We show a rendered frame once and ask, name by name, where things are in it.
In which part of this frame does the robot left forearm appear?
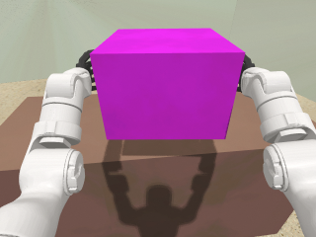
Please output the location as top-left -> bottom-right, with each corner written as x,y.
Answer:
19,67 -> 92,191

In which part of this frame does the robot left hand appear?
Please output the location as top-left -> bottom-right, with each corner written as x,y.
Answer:
76,49 -> 97,91

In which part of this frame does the robot left upper arm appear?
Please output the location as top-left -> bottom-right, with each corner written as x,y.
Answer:
0,148 -> 85,237

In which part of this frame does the robot right upper arm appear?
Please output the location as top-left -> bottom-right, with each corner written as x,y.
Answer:
263,139 -> 316,237

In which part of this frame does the robot right forearm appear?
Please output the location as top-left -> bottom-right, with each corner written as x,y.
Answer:
241,67 -> 316,144

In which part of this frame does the pedestal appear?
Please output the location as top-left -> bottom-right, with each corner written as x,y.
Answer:
0,91 -> 316,237

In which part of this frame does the carton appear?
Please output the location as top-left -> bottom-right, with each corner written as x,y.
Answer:
90,28 -> 246,140

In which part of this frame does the robot right hand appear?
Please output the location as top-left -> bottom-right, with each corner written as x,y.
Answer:
236,54 -> 255,93

